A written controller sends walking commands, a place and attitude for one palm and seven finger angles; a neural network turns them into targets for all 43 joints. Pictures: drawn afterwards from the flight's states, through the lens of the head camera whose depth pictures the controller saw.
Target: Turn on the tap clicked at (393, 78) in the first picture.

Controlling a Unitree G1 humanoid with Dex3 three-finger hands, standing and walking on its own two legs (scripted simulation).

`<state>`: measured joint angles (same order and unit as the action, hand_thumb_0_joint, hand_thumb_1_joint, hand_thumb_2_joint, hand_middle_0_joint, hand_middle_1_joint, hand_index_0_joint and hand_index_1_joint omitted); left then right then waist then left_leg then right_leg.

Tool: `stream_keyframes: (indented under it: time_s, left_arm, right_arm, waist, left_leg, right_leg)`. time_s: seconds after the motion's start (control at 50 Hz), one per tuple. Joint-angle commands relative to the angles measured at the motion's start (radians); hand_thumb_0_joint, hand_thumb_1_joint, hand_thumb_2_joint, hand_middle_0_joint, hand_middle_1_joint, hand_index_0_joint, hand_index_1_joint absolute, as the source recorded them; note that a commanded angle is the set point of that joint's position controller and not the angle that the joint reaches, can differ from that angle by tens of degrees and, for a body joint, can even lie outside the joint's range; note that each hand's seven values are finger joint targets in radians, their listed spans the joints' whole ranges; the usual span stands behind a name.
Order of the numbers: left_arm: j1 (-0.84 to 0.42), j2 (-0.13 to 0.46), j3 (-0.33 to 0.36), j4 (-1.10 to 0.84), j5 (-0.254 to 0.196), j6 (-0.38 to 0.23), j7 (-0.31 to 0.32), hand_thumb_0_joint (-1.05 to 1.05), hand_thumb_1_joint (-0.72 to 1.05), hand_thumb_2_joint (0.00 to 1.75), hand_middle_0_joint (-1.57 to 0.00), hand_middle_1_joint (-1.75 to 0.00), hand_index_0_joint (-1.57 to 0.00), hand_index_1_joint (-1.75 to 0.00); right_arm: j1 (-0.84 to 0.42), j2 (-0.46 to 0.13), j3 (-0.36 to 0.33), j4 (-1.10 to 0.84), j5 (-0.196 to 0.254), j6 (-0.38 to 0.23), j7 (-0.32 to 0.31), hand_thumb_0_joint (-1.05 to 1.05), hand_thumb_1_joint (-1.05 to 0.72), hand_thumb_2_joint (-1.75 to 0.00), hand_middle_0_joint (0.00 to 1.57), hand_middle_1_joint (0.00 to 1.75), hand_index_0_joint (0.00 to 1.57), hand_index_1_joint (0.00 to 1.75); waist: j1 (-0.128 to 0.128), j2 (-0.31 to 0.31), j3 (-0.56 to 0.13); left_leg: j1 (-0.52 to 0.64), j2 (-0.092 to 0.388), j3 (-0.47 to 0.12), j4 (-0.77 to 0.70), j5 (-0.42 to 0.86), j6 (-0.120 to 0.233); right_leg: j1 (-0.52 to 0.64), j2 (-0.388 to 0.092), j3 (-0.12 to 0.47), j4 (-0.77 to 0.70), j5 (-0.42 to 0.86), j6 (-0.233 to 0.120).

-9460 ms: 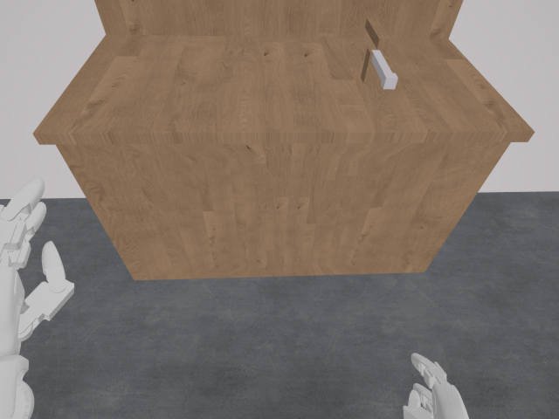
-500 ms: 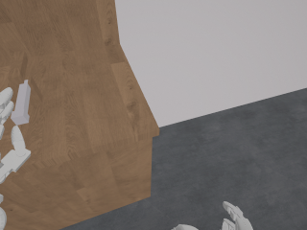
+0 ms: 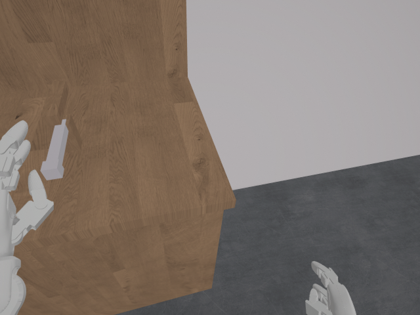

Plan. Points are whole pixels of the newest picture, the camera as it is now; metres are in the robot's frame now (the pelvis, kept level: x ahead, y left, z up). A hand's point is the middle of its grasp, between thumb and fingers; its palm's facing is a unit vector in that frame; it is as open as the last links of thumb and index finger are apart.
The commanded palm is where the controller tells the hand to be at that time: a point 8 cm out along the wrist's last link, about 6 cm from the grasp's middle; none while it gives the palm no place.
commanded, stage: come to a stop and stand still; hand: left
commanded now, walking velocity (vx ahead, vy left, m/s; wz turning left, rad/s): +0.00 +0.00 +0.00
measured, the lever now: (52, 169) +0.33 +0.34 +0.10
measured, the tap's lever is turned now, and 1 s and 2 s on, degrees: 0 0 0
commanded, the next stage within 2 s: look again from close up in 0.62 s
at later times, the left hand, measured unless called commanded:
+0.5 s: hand (47, 175) +0.26 +0.29 +0.16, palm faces +0.39 -0.84 -0.37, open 7.4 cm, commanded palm +0.21 +0.32 +0.18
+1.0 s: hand (75, 179) +0.27 +0.25 +0.15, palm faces +0.21 -0.87 -0.44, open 7.4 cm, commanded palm +0.21 +0.31 +0.18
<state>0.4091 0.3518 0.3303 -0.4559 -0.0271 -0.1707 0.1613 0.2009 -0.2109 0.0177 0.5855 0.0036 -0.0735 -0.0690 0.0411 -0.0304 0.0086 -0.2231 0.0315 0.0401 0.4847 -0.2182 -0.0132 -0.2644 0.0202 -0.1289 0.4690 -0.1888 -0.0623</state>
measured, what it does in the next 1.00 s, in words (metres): shifts its weight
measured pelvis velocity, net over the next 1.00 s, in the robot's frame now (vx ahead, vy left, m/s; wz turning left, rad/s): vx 0.03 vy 0.04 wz -0.06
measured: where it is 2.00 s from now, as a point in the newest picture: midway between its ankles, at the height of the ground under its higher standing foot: outside the picture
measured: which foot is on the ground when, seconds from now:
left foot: down 0.00-1.00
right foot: down 0.00-1.00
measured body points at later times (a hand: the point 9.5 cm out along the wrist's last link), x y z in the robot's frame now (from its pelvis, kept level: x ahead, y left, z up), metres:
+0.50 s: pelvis +0.05 +0.04 +0.00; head +0.05 +0.05 +0.45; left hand +0.24 +0.33 +0.18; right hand +0.21 -0.18 -0.08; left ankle +0.03 +0.13 -0.74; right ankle +0.06 -0.07 -0.74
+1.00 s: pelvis +0.03 +0.04 +0.00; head +0.07 +0.05 +0.45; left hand +0.25 +0.30 +0.17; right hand +0.18 -0.19 -0.08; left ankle +0.03 +0.13 -0.74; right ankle +0.06 -0.07 -0.74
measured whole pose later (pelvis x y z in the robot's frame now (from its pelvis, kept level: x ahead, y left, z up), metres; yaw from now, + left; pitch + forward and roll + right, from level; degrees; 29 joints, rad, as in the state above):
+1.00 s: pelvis +0.03 +0.04 +0.00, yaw -4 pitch +0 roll +0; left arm 0.45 0.39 0.33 -0.47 -0.04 -0.21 0.06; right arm 0.21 -0.20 0.01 0.57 0.02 -0.10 0.01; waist 0.00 -0.01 0.08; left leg -0.21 0.01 0.12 0.48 -0.28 0.04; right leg -0.28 0.02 -0.03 0.46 -0.19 -0.02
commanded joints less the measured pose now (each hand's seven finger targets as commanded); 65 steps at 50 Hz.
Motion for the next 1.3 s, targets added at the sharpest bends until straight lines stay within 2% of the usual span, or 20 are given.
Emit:
stream_keyframes:
  time_s: [0.0, 0.1, 0.2, 0.34, 0.46, 0.68, 0.7, 0.72, 0.74, 0.76, 0.82, 0.9, 0.92, 0.94, 1.0, 1.02, 1.04, 1.08, 1.2, 1.28]
  left_arm:
    - [-0.109, 0.139, 0.062, -0.165, 0.009, -0.045, 0.01, 0.0, 0.9, 0.9, -0.2, -0.3, -0.2, -0.3]
    - [-0.089, 0.151, 0.075, -0.179, 0.002, -0.036, 0.006, 0.0, 0.9, 0.9, -0.2, -0.3, -0.2, -0.3]
    - [-0.07, 0.165, 0.096, -0.201, -0.007, -0.039, 0.005, 0.0, 0.9, 0.9, -0.2, -0.3, -0.2, -0.3]
    - [-0.024, 0.158, 0.098, -0.206, -0.016, -0.04, -0.004, 0.0, 0.9, 0.9, -0.2, -0.3, -0.2, -0.3]
    - [-0.015, 0.158, 0.108, -0.21, -0.018, -0.044, -0.003, 0.0, 0.9, 0.9, -0.2, -0.3, -0.2, -0.3]
    - [-0.051, 0.144, 0.089, -0.191, -0.018, -0.041, 0.003, 0.0, 0.9, 0.9, -0.2, -0.3, -0.2, -0.3]
    - [-1.139, 0.941, 0.652, -0.417, 0.17, -0.143, -0.004, 0.0, 0.9, 0.9, -0.2, -0.3, -0.2, -0.3]
    - [-0.83, 0.502, 0.353, 0.071, 0.043, -0.086, -0.033, 0.0, 0.9, 0.9, -0.2, -0.3, -0.2, -0.3]
    - [-0.579, 0.317, 0.207, 0.12, 0.022, -0.077, -0.061, 0.0, 0.9, 0.9, -0.2, -0.3, -0.2, -0.3]
    - [-0.467, 0.253, 0.139, 0.034, 0.0, -0.095, -0.079, 0.0, 0.9, 0.9, -0.2, -0.3, -0.2, -0.3]
    - [-0.083, 0.061, -0.004, -0.079, -0.035, -0.09, -0.097, 0.0, 0.9, 0.9, -0.2, -0.3, -0.2, -0.3]
    - [0.013, 0.235, 0.176, -0.184, -0.021, -0.084, -0.068, 0.0, 0.9, 0.9, -0.2, -0.3, -0.2, -0.3]
    - [0.004, 0.309, 0.257, -0.189, -0.02, -0.083, -0.052, 0.0, 0.9, 0.9, -0.2, -0.3, -0.2, -0.3]
    - [-0.003, 0.263, 0.234, -0.186, -0.029, -0.088, -0.056, 0.0, 0.9, 0.9, -0.2, -0.3, -0.2, -0.3]
    - [-0.061, 0.272, 0.242, -0.25, -0.037, -0.11, -0.055, 0.0, 0.9, 0.9, -0.2, -0.3, -0.2, -0.3]
    - [-0.101, 0.309, 0.267, -0.285, -0.029, -0.111, -0.049, 0.0, 0.9, 0.9, -0.2, -0.3, -0.2, -0.3]
    - [-0.095, 0.267, 0.232, -0.271, -0.033, -0.113, -0.051, 0.0, 0.9, 0.9, -0.2, -0.3, -0.2, -0.3]
    - [-0.093, 0.242, 0.201, -0.277, -0.033, -0.114, -0.054, 0.0, 0.9, 0.9, -0.2, -0.3, -0.2, -0.3]
    - [-0.036, 0.175, 0.14, -0.217, -0.023, -0.099, -0.049, 0.0, 0.9, 0.9, -0.2, -0.3, -0.2, -0.3]
    - [-0.044, 0.178, 0.142, -0.227, -0.018, -0.099, -0.052, 0.0, 0.9, 0.9, -0.2, -0.3, -0.2, -0.3]
  right_arm:
    - [-0.069, -0.11, -0.038, -0.157, 0.005, -0.055, 0.004, 0.0, -0.9, -0.9, 0.2, 0.3, 0.2, 0.3]
    - [-0.061, -0.111, -0.038, -0.155, -0.002, -0.061, 0.008, 0.0, -0.9, -0.9, 0.2, 0.3, 0.2, 0.3]
    - [-0.067, -0.112, -0.039, -0.153, -0.003, -0.061, 0.004, 0.0, -0.9, -0.9, 0.2, 0.3, 0.2, 0.3]
    - [-0.074, -0.113, -0.043, -0.154, -0.002, -0.055, 0.001, 0.0, -0.9, -0.9, 0.2, 0.3, 0.2, 0.3]
    - [-0.073, -0.113, -0.048, -0.153, -0.002, -0.046, -0.004, 0.0, -0.9, -0.9, 0.2, 0.3, 0.2, 0.3]
    - [-0.082, -0.112, -0.049, -0.157, 0.0, -0.043, -0.013, 0.0, -0.9, -0.9, 0.2, 0.3, 0.2, 0.3]
    - [0.076, -0.138, -0.052, -0.148, -0.044, -0.103, 0.007, 0.0, -0.9, -0.9, 0.2, 0.3, 0.2, 0.3]
    - [-0.047, -0.064, -0.048, -0.056, 0.029, -0.078, 0.013, 0.0, -0.9, -0.9, 0.2, 0.3, 0.2, 0.3]
    - [-0.055, -0.108, -0.068, -0.102, 0.009, -0.088, 0.035, 0.0, -0.9, -0.9, 0.2, 0.3, 0.2, 0.3]
    - [-0.052, -0.122, -0.075, -0.13, 0.021, -0.097, 0.051, 0.0, -0.9, -0.9, 0.2, 0.3, 0.2, 0.3]
    - [-0.071, -0.103, -0.07, -0.164, 0.041, -0.095, 0.106, 0.0, -0.9, -0.9, 0.2, 0.3, 0.2, 0.3]
    - [-0.075, -0.12, -0.063, -0.187, 0.022, -0.085, 0.086, 0.0, -0.9, -0.9, 0.2, 0.3, 0.2, 0.3]
    - [-0.091, -0.121, -0.059, -0.177, 0.02, -0.076, 0.075, 0.0, -0.9, -0.9, 0.2, 0.3, 0.2, 0.3]
    - [-0.085, -0.109, -0.055, -0.184, 0.015, -0.075, 0.063, 0.0, -0.9, -0.9, 0.2, 0.3, 0.2, 0.3]
    - [-0.086, -0.11, -0.053, -0.186, 0.014, -0.094, 0.044, 0.0, -0.9, -0.9, 0.2, 0.3, 0.2, 0.3]
    - [-0.095, -0.111, -0.05, -0.181, 0.012, -0.097, 0.04, 0.0, -0.9, -0.9, 0.2, 0.3, 0.2, 0.3]
    - [-0.084, -0.111, -0.051, -0.177, 0.01, -0.104, 0.039, 0.0, -0.9, -0.9, 0.2, 0.3, 0.2, 0.3]
    - [-0.075, -0.113, -0.054, -0.174, 0.012, -0.122, 0.043, 0.0, -0.9, -0.9, 0.2, 0.3, 0.2, 0.3]
    - [-0.068, -0.117, -0.063, -0.158, 0.012, -0.132, 0.045, 0.0, -0.9, -0.9, 0.2, 0.3, 0.2, 0.3]
    - [-0.078, -0.114, -0.063, -0.177, 0.009, -0.114, 0.044, 0.0, -0.9, -0.9, 0.2, 0.3, 0.2, 0.3]
  waist:
    - [-0.024, 0.119, -0.031]
    - [-0.025, 0.063, -0.09]
    - [-0.022, 0.099, -0.139]
    - [-0.024, 0.11, -0.139]
    - [-0.026, 0.112, -0.149]
    - [-0.027, 0.089, -0.115]
    - [-0.018, -0.079, 0.144]
    - [-0.037, 0.081, 0.077]
    - [-0.009, 0.164, -0.04]
    - [-0.002, 0.194, -0.125]
    - [0.011, 0.141, -0.163]
    - [0.006, -0.083, -0.11]
    - [0.002, -0.071, -0.103]
    - [-0.009, -0.073, -0.102]
    - [-0.016, 0.101, -0.109]
    - [-0.016, 0.128, -0.125]
    - [-0.017, 0.139, -0.139]
    - [-0.014, 0.144, -0.149]
    - [-0.01, 0.049, -0.122]
    - [-0.004, 0.112, -0.134]
  left_leg:
    - [-0.129, 0.035, -0.087, -0.165, -0.156, 0.035]
    - [-0.069, 0.019, -0.067, -0.141, -0.034, 0.021]
    - [-0.036, 0.036, -0.082, -0.15, 0.136, 0.011]
    - [-0.021, 0.047, -0.081, -0.127, 0.317, -0.024]
    - [-0.02, 0.052, -0.076, -0.119, 0.328, -0.031]
    - [-0.047, 0.041, -0.068, -0.143, 0.145, -0.004]
    - [-0.218, 0.083, -0.035, 0.017, 0.181, 0.054]
    - [-0.032, 0.112, -0.07, -0.024, 0.143, 0.028]
    - [0.06, 0.064, -0.044, -0.082, 0.115, 0.013]
    - [0.075, 0.055, -0.029, -0.08, 0.102, 0.022]
    - [0.029, 0.067, -0.028, -0.103, 0.047, 0.054]
    - [-0.029, 0.046, -0.025, -0.089, -0.036, 0.039]
    - [-0.01, 0.041, -0.019, -0.082, -0.04, 0.035]
    - [-0.015, 0.036, -0.022, -0.076, -0.03, 0.038]
    - [0.008, 0.04, -0.03, -0.082, 0.023, 0.042]
    - [0.028, 0.044, -0.032, -0.08, 0.063, 0.039]
    - [0.024, 0.046, -0.031, -0.076, 0.085, 0.04]
    - [0.045, 0.041, -0.024, -0.059, 0.135, 0.037]
    - [0.069, 0.069, -0.036, -0.058, 0.293, 0.024]
    - [0.056, 0.111, -0.046, -0.065, 0.428, 0.023]
  right_leg:
    - [0.113, -0.079, 0.193, -0.168, -0.175, 0.048]
    - [0.147, -0.081, 0.191, -0.179, -0.065, 0.044]
    - [0.213, -0.061, 0.145, -0.092, 0.166, 0.044]
    - [0.214, -0.052, 0.113, -0.03, 0.265, 0.044]
    - [0.215, -0.055, 0.113, -0.022, 0.27, 0.043]
    - [0.201, -0.068, 0.141, -0.071, 0.2, 0.044]
    - [-0.011, -0.098, 0.181, -0.148, 0.146, 0.103]
    - [-0.096, -0.188, 0.179, -0.119, 0.001, -0.01]
    - [-0.018, -0.12, 0.23, -0.053, 0.055, -0.027]
    - [0.059, -0.111, 0.215, -0.039, 0.095, 0.008]
    - [0.151, -0.099, 0.185, -0.021, 0.085, 0.06]
    - [0.131, -0.098, 0.199, -0.108, -0.025, 0.041]
    - [0.098, -0.101, 0.21, -0.123, -0.053, 0.035]
    - [0.099, -0.111, 0.203, -0.123, -0.048, 0.03]
    - [0.111, -0.103, 0.217, -0.087, 0.047, 0.026]
    - [0.12, -0.098, 0.209, -0.065, 0.102, 0.026]
    - [0.143, -0.101, 0.194, -0.056, 0.133, 0.027]
    - [0.159, -0.101, 0.194, -0.05, 0.201, 0.029]
    - [0.122, -0.089, 0.167, -0.034, 0.325, 0.044]
    - [0.11, -0.076, 0.136, 0.034, 0.304, 0.052]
